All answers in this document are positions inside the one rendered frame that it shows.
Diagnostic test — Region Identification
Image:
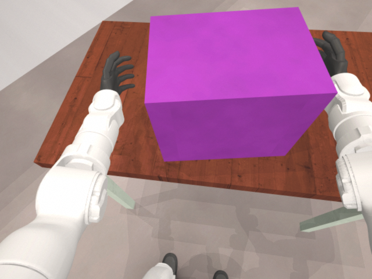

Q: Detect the carton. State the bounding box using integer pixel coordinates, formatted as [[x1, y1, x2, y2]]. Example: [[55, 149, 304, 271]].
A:
[[144, 7, 338, 162]]

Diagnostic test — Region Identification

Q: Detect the robot left forearm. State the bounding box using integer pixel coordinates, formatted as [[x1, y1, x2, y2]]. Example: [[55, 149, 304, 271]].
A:
[[35, 90, 124, 213]]

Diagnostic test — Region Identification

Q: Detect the robot left thigh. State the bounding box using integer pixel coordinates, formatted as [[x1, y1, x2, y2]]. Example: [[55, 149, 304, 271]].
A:
[[142, 266, 176, 279]]

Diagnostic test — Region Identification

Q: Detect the robot right forearm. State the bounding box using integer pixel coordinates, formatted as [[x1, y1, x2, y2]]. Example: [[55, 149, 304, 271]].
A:
[[324, 73, 372, 159]]

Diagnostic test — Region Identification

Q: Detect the robot left hand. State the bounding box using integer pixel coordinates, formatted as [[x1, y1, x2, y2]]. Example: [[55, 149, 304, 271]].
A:
[[100, 51, 135, 96]]

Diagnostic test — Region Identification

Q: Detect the left robot foot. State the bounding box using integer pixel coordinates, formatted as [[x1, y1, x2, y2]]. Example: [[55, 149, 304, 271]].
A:
[[162, 253, 177, 275]]

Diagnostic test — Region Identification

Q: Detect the robot right upper arm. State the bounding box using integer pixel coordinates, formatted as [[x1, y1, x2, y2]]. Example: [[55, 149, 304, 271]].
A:
[[335, 151, 372, 254]]

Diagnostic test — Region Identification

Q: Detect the robot left upper arm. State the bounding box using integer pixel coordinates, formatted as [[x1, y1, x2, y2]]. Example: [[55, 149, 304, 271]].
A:
[[0, 166, 108, 279]]

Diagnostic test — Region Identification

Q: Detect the table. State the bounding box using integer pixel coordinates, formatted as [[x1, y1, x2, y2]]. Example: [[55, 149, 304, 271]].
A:
[[34, 21, 372, 232]]

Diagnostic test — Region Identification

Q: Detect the robot right hand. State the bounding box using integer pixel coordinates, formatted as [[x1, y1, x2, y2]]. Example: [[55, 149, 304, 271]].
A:
[[313, 31, 348, 77]]

